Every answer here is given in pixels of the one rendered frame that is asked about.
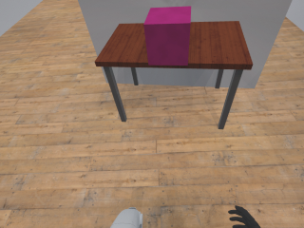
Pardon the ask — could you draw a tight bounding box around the carton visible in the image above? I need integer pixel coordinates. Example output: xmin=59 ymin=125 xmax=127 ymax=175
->
xmin=143 ymin=6 xmax=191 ymax=66

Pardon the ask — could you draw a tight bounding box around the right robot hand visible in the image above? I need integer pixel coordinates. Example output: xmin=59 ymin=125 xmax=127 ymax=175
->
xmin=228 ymin=205 xmax=261 ymax=228

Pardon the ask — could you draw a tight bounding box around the left robot thigh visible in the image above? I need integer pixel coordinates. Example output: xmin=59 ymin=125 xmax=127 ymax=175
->
xmin=110 ymin=208 xmax=143 ymax=228

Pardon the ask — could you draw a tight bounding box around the table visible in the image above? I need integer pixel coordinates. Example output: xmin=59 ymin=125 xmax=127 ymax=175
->
xmin=95 ymin=21 xmax=253 ymax=130

